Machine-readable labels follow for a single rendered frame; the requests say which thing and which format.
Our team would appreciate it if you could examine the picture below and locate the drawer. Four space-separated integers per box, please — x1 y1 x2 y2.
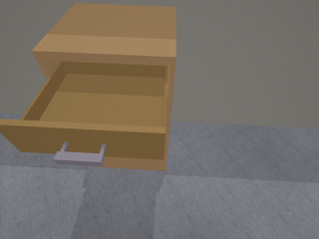
0 60 168 160

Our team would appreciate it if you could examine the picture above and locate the cabinet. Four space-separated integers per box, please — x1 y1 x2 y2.
32 3 176 171

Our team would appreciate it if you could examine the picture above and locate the handle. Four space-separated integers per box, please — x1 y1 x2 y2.
54 141 107 167

